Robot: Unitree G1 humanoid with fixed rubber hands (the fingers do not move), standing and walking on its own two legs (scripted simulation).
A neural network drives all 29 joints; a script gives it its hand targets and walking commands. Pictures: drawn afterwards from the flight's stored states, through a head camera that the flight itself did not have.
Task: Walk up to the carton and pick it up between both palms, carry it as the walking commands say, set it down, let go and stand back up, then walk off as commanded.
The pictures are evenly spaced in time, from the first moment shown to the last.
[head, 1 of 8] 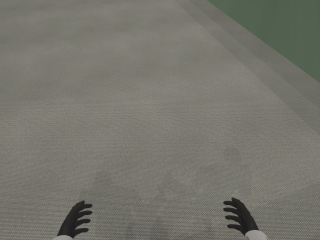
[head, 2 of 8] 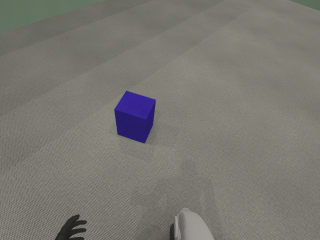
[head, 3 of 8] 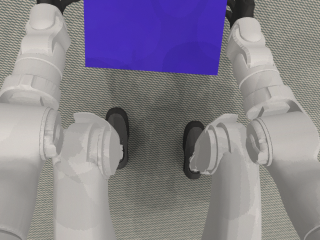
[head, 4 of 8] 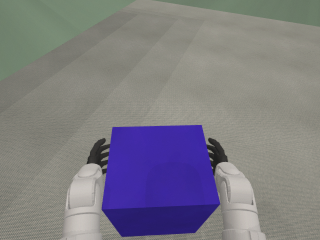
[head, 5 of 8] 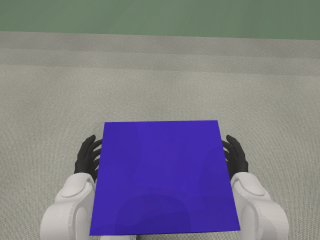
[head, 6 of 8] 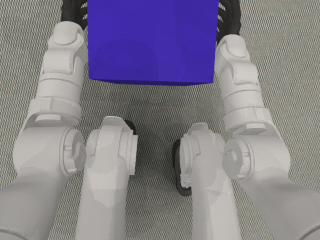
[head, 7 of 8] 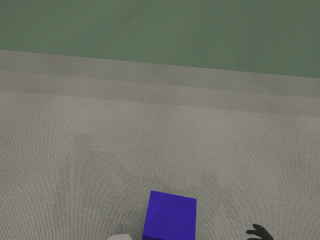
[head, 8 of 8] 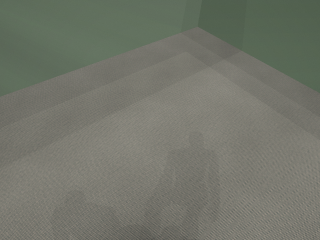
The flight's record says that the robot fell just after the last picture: no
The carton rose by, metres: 0.66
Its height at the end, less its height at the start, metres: -0.05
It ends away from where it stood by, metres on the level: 3.14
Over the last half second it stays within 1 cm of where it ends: yes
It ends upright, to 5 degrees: no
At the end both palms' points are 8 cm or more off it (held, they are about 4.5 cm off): yes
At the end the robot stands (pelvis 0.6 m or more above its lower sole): yes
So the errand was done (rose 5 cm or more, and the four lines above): no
